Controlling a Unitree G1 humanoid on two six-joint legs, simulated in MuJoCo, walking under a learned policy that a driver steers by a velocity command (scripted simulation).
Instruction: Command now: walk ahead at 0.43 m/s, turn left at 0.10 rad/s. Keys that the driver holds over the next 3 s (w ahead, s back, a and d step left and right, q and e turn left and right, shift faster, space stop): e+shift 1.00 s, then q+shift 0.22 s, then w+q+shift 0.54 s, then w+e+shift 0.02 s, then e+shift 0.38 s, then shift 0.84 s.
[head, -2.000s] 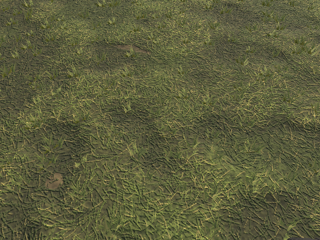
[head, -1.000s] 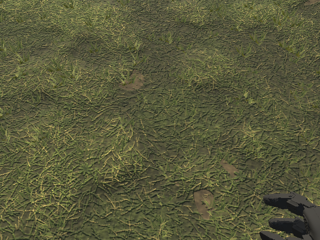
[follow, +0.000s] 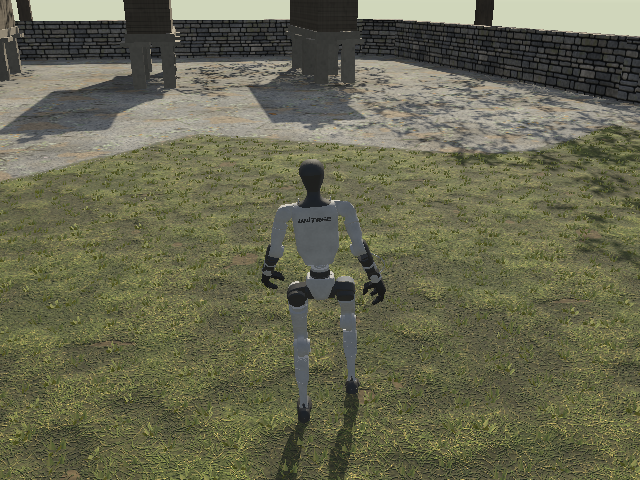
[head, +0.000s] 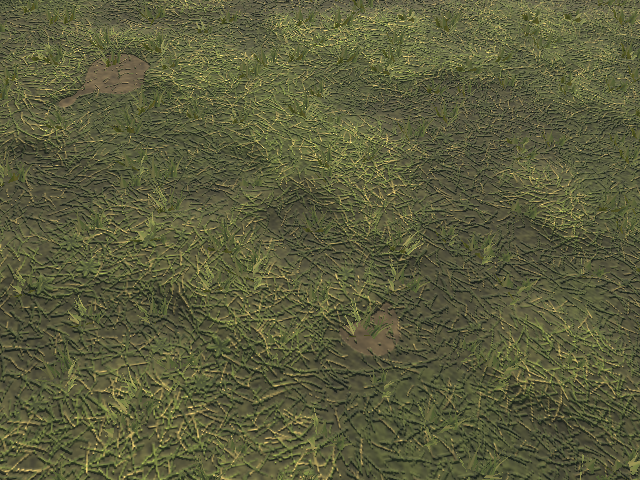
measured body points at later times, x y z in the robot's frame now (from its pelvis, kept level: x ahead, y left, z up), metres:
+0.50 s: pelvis +0.21 +0.00 -0.01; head +0.26 -0.02 +0.44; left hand +0.43 +0.23 -0.11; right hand +0.32 -0.31 -0.09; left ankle +0.33 +0.15 -0.68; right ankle +0.28 -0.08 -0.74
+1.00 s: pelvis +0.29 +0.05 +0.00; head +0.33 +0.01 +0.45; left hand +0.61 +0.12 -0.09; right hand +0.21 -0.26 -0.09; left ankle +0.42 +0.11 -0.74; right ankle +0.20 -0.06 -0.68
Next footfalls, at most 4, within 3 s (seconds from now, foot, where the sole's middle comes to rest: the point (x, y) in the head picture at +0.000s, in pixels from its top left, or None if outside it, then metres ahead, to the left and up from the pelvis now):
0.24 right None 0.32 -0.09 -0.78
0.68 left None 0.45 0.08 -0.78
1.12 right None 0.21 -0.08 -0.78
1.76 left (314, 416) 0.65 -0.04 -0.78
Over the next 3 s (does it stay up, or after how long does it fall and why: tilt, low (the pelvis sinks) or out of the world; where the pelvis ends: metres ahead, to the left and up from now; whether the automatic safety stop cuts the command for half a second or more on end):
stays up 0.95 -0.11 -0.01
